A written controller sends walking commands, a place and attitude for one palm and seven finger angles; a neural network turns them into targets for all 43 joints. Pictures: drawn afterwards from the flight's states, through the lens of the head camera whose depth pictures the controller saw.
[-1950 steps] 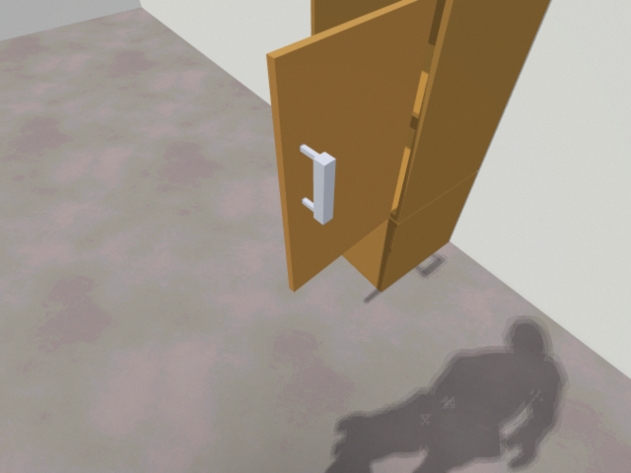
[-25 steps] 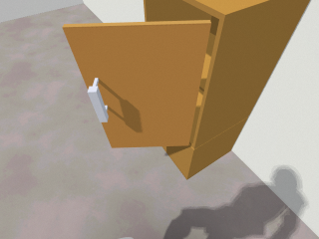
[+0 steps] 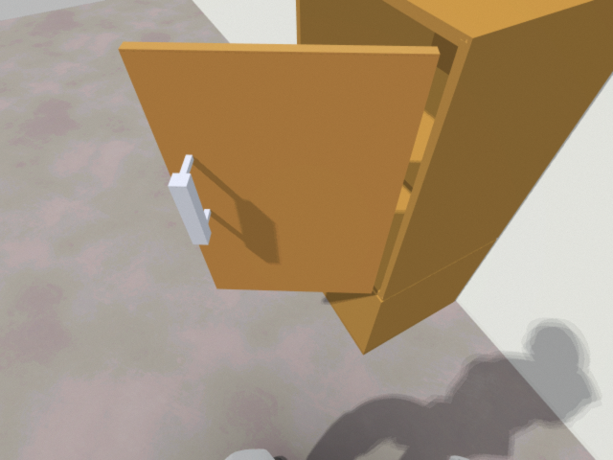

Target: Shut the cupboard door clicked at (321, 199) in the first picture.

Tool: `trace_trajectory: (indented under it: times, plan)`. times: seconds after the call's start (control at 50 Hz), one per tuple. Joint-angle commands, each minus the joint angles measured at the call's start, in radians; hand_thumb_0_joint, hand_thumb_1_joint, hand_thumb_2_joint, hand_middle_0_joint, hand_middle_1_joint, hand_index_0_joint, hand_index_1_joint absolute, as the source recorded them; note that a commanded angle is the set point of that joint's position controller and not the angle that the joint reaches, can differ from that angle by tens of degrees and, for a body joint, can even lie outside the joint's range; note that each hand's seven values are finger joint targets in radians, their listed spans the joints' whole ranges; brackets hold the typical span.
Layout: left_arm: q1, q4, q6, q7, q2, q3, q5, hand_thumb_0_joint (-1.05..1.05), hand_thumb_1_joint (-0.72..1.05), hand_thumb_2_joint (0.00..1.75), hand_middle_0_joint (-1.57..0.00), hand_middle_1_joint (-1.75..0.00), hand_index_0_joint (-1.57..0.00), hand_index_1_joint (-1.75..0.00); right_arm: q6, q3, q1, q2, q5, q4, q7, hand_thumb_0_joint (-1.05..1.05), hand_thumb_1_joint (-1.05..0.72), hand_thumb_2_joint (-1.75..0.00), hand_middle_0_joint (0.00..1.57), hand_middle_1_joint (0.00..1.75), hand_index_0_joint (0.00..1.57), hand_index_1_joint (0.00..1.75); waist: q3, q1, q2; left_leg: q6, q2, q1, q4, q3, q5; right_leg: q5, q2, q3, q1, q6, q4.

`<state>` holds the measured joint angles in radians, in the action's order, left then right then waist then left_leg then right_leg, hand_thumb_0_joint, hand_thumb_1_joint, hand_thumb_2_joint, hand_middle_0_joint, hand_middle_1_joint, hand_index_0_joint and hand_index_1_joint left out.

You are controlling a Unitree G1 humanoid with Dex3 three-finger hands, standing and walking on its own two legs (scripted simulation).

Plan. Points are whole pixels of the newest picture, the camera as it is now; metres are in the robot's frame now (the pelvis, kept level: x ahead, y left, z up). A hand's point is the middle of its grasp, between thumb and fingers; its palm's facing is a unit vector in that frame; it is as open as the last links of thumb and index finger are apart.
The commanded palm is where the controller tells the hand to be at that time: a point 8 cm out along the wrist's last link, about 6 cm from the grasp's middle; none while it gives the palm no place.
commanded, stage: come to a stop and stand still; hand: left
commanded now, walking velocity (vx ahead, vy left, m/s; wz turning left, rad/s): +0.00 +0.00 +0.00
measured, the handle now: (195, 201) +0.47 +0.23 +0.02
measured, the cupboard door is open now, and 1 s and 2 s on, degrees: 59 59 59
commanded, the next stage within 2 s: look again from close up in 1.56 s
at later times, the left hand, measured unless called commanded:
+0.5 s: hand out of the picture +0.02 +0.21 -0.16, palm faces -0.01 -0.98 -0.19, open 7.4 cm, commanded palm none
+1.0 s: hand out of the picture -0.04 +0.23 -0.17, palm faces +0.01 -0.99 -0.16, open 7.4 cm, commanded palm none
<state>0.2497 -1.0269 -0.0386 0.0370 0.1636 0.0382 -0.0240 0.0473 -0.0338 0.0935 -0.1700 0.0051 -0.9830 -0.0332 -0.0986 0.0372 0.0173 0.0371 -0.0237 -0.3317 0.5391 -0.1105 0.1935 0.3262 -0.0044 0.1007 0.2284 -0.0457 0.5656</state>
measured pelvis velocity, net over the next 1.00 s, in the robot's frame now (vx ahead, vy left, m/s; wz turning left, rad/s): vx -0.02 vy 0.06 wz -0.01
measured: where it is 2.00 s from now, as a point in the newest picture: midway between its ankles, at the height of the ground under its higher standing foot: outside the picture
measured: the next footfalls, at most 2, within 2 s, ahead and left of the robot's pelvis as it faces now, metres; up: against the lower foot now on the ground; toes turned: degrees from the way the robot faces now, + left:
none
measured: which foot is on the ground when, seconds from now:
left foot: down 0.00-1.00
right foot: down 0.00-1.00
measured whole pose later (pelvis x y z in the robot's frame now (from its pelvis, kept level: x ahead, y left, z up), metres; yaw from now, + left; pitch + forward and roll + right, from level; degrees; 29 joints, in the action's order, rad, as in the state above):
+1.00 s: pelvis -0.02 +0.06 +0.01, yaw -1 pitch +0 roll -1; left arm 0.35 -1.08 0.00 0.03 0.16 -0.02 -0.02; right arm -0.01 0.01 0.26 -0.17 0.01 -1.07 -0.01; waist -0.02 0.01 -0.02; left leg 0.10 0.07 -0.24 0.43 -0.08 0.19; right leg 0.22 0.05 0.04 0.21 0.03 0.43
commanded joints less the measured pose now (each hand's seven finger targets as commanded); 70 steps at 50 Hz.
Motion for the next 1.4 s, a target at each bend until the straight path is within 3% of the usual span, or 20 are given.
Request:
trace_trajectory:
  times: [0.0, 0.02, 0.04, 0.06, 0.08, 0.1, 0.14, 0.16, 0.18, 0.2, 0.24, 0.28, 0.32, 0.36, 0.62, 0.76, 0.92, 1.1, 1.32, 1.38]
  plan:
    - [0.086, 0.088, 0.047, 0.045, 0.101, 0.006, -0.017, 0.0, 0.9, 0.9, -0.2, -0.3, -0.2, -0.3, -0.037, -0.035, 0.053, -0.13, 0.011, 0.118, 0.013, 0.0, -0.9, -0.9, 0.2, 0.3, 0.2, 0.3, 0.156, -0.037, -0.029, -0.062, -0.002, -0.005, 0.12, 0.066, 0.198, -0.819, 0.269, -0.365, -0.123, -0.063, -0.159]
    - [0.092, 0.138, 0.061, 0.043, 0.198, 0.023, -0.012, 0.0, 0.9, 0.9, -0.2, -0.3, -0.2, -0.3, -0.032, -0.024, 0.08, -0.068, 0.01, 0.12, 0.029, 0.0, -0.9, -0.9, 0.2, 0.3, 0.2, 0.3, 0.234, -0.024, -0.14, -0.028, -0.01, -0.053, 0.18, 0.071, 0.172, -0.728, 0.276, -0.291, -0.174, -0.08, -0.1]
    - [0.089, 0.147, 0.07, 0.038, 0.188, 0.025, -0.007, 0.0, 0.9, 0.9, -0.2, -0.3, -0.2, -0.3, -0.035, -0.025, 0.052, -0.07, 0.007, 0.133, 0.03, 0.0, -0.9, -0.9, 0.2, 0.3, 0.2, 0.3, 0.224, -0.012, -0.087, -0.022, 0.01, -0.08, 0.207, 0.07, 0.188, -0.784, 0.282, -0.306, -0.182, -0.118, -0.075]
    - [0.088, 0.152, 0.077, 0.038, 0.2, 0.03, -0.006, 0.0, 0.9, 0.9, -0.2, -0.3, -0.2, -0.3, -0.036, -0.021, 0.064, -0.058, 0.002, 0.141, 0.03, 0.0, -0.9, -0.9, 0.2, 0.3, 0.2, 0.3, 0.225, -0.023, -0.155, -0.021, 0.013, -0.106, 0.215, 0.075, 0.187, -0.844, 0.276, -0.281, -0.221, -0.136, -0.069]
    - [0.093, 0.16, 0.077, 0.036, 0.184, 0.025, -0.009, 0.0, 0.9, 0.9, -0.2, -0.3, -0.2, -0.3, -0.035, -0.015, 0.061, -0.049, 0.003, 0.141, 0.032, 0.0, -0.9, -0.9, 0.2, 0.3, 0.2, 0.3, 0.205, -0.015, -0.103, -0.022, 0.008, -0.067, 0.186, 0.065, 0.191, -0.862, 0.274, -0.257, -0.186, -0.138, -0.069]
    - [0.078, 0.168, 0.075, 0.035, 0.187, 0.02, -0.011, 0.0, 0.9, 0.9, -0.2, -0.3, -0.2, -0.3, -0.034, -0.009, 0.088, -0.04, 0.0, 0.14, 0.032, 0.0, -0.9, -0.9, 0.2, 0.3, 0.2, 0.3, 0.177, -0.037, -0.161, -0.021, 0.012, -0.031, 0.137, 0.066, 0.169, -0.779, 0.246, -0.22, -0.134, -0.122, -0.071]
    - [0.046, 0.176, 0.066, 0.03, 0.171, 0.004, -0.005, 0.0, 0.9, 0.9, -0.2, -0.3, -0.2, -0.3, -0.036, -0.006, 0.139, -0.05, 0.0, 0.121, 0.03, 0.0, -0.9, -0.9, 0.2, 0.3, 0.2, 0.3, 0.114, -0.06, -0.219, -0.019, 0.017, 0.078, 0.023, 0.062, 0.088, -0.524, 0.205, -0.19, -0.002, -0.076, -0.096]
    - [0.032, 0.177, 0.061, 0.026, 0.162, -0.003, 0.0, 0.0, 0.9, 0.9, -0.2, -0.3, -0.2, -0.3, -0.037, -0.006, 0.157, -0.065, 0.001, 0.107, 0.029, 0.0, -0.9, -0.9, 0.2, 0.3, 0.2, 0.3, 0.07, -0.066, -0.19, -0.016, 0.003, 0.124, -0.019, 0.074, 0.06, -0.342, 0.186, -0.19, 0.081, -0.053, -0.121]
    - [0.023, 0.184, 0.057, 0.021, 0.158, -0.004, 0.002, 0.0, 0.9, 0.9, -0.2, -0.3, -0.2, -0.3, -0.042, -0.004, 0.17, -0.076, 0.005, 0.097, 0.031, 0.0, -0.9, -0.9, 0.2, 0.3, 0.2, 0.3, 0.041, -0.064, -0.09, -0.011, -0.017, 0.147, -0.059, 0.089, 0.023, -0.187, 0.162, -0.177, 0.128, -0.036, -0.13]
    - [0.025, 0.187, 0.051, 0.018, 0.15, -0.007, 0.006, 0.0, 0.9, 0.9, -0.2, -0.3, -0.2, -0.3, -0.045, -0.002, 0.165, -0.094, 0.01, 0.095, 0.031, 0.0, -0.9, -0.9, 0.2, 0.3, 0.2, 0.3, 0.002, -0.052, -0.022, 0.006, -0.059, 0.106, -0.082, 0.143, 0.004, -0.058, 0.127, -0.169, 0.157, -0.013, -0.143]
    - [0.038, 0.177, 0.037, 0.013, 0.148, -0.01, 0.006, 0.0, 0.9, 0.9, -0.2, -0.3, -0.2, -0.3, -0.047, 0.005, 0.133, -0.103, 0.017, 0.091, 0.031, 0.0, -0.9, -0.9, 0.2, 0.3, 0.2, 0.3, -0.046, -0.029, 0.107, 0.031, -0.083, -0.036, -0.185, 0.226, 0.158, 0.094, 0.077, -0.138, 0.09, 0.008, -0.142]
    - [0.071, 0.166, 0.039, 0.008, 0.151, -0.012, 0.002, 0.0, 0.9, 0.9, -0.2, -0.3, -0.2, -0.3, -0.048, 0.008, 0.129, -0.11, 0.016, 0.093, 0.031, 0.0, -0.9, -0.9, 0.2, 0.3, 0.2, 0.3, -0.056, -0.009, 0.036, 0.03, -0.077, -0.112, -0.215, 0.228, 0.242, 0.086, 0.073, -0.136, 0.017, 0.008, -0.157]
    - [0.07, 0.16, 0.041, 0.004, 0.156, -0.012, 0.005, 0.0, 0.9, 0.9, -0.2, -0.3, -0.2, -0.3, -0.046, 0.01, 0.159, -0.119, 0.02, 0.086, 0.03, 0.0, -0.9, -0.9, 0.2, 0.3, 0.2, 0.3, -0.007, -0.021, -0.022, 0.015, -0.049, -0.072, -0.181, 0.19, 0.257, 0.173, 0.1, -0.18, 0.036, -0.006, -0.2]
    - [0.05, 0.166, 0.039, 0.002, 0.16, -0.009, 0.006, 0.0, 0.9, 0.9, -0.2, -0.3, -0.2, -0.3, -0.046, 0.01, 0.199, -0.116, 0.023, 0.072, 0.03, 0.0, -0.9, -0.9, 0.2, 0.3, 0.2, 0.3, 0.024, -0.038, -0.038, 0.011, -0.042, -0.028, -0.168, 0.175, 0.257, 0.229, 0.112, -0.186, 0.075, -0.01, -0.214]
    - [0.095, 0.084, 0.045, -0.002, 0.106, -0.025, 0.006, 0.0, 0.9, 0.9, -0.2, -0.3, -0.2, -0.3, -0.066, 0.018, 0.226, -0.12, 0.012, 0.002, 0.02, 0.0, -0.9, -0.9, 0.2, 0.3, 0.2, 0.3, 0.05, -0.026, 0.044, 0.032, -0.099, -0.059, -0.29, 0.276, 0.305, 0.026, 0.076, -0.116, -0.024, 0.006, -0.147]
    - [0.124, 0.025, 0.05, -0.001, 0.091, -0.035, 0.003, 0.0, 0.9, 0.9, -0.2, -0.3, -0.2, -0.3, -0.066, 0.015, 0.229, -0.118, 0.007, -0.029, 0.018, 0.0, -0.9, -0.9, 0.2, 0.3, 0.2, 0.3, 0.025, -0.03, 0.007, 0.03, -0.1, -0.022, -0.307, 0.274, 0.299, -0.007, 0.086, -0.122, -0.011, 0.013, -0.173]
    - [0.14, -0.017, 0.06, 0.004, 0.084, -0.043, 0.003, 0.0, 0.9, 0.9, -0.2, -0.3, -0.2, -0.3, -0.076, 0.021, 0.213, -0.108, 0.003, -0.055, 0.016, 0.0, -0.9, -0.9, 0.2, 0.3, 0.2, 0.3, 0.042, -0.035, -0.032, 0.026, -0.088, 0.061, -0.275, 0.237, 0.139, -0.089, 0.108, -0.135, -0.005, 0.02, -0.193]
    - [0.129, -0.037, 0.059, 0.008, 0.09, -0.046, 0.006, 0.0, 0.9, 0.9, -0.2, -0.3, -0.2, -0.3, -0.087, 0.028, 0.194, -0.108, 0.001, -0.076, 0.009, 0.0, -0.9, -0.9, 0.2, 0.3, 0.2, 0.3, 0.058, -0.034, -0.022, 0.023, -0.081, 0.132, -0.233, 0.201, -0.09, -0.174, 0.119, -0.134, -0.03, 0.03, -0.19]
    - [0.1, -0.039, 0.053, 0.011, 0.099, -0.041, 0.009, 0.0, 0.9, 0.9, -0.2, -0.3, -0.2, -0.3, -0.092, 0.029, 0.192, -0.108, 0.003, -0.098, 0.001, 0.0, -0.9, -0.9, 0.2, 0.3, 0.2, 0.3, 0.079, -0.029, -0.004, 0.017, -0.085, 0.181, -0.209, 0.189, -0.269, -0.215, 0.119, -0.123, -0.063, 0.036, -0.173]
    - [0.091, -0.036, 0.05, 0.01, 0.098, -0.039, 0.008, 0.0, 0.9, 0.9, -0.2, -0.3, -0.2, -0.3, -0.091, 0.028, 0.195, -0.104, 0.002, -0.102, -0.001, 0.0, -0.9, -0.9, 0.2, 0.3, 0.2, 0.3, 0.062, -0.027, -0.023, 0.02, -0.089, 0.175, -0.215, 0.193, -0.262, -0.203, 0.117, -0.12, -0.064, 0.036, -0.179]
